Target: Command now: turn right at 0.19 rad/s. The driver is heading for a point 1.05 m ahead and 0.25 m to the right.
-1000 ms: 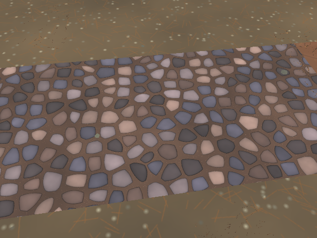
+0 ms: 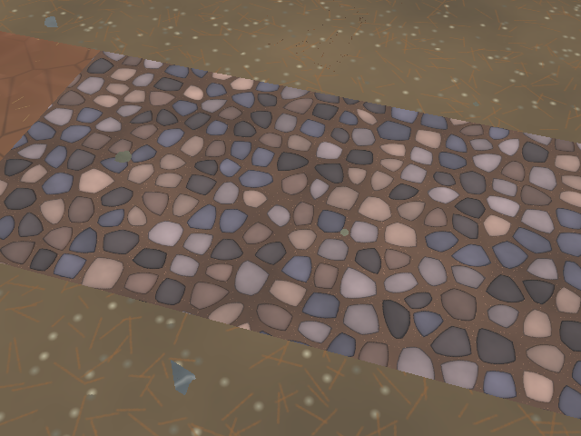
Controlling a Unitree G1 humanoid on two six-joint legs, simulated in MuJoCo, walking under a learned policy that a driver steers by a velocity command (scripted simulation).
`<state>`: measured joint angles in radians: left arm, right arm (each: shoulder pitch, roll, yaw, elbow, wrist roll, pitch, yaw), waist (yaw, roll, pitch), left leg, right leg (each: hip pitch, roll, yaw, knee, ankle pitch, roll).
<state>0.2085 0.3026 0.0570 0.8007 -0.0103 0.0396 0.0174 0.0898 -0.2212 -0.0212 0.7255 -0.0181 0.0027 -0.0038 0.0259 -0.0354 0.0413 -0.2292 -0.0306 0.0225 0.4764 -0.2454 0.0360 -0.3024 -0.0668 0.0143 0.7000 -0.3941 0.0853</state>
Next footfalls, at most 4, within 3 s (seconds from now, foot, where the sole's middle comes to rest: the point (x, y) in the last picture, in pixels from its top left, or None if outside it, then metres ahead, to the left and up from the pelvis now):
0.06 right None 0.02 -0.14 -0.77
0.36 left None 0.04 0.11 -0.77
0.90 right None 0.17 -0.25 -0.77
1.44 left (378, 413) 0.54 -0.18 -0.77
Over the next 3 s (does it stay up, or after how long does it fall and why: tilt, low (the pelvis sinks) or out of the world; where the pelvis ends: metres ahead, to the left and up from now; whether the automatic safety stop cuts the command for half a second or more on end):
stays up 0.99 -0.22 0.00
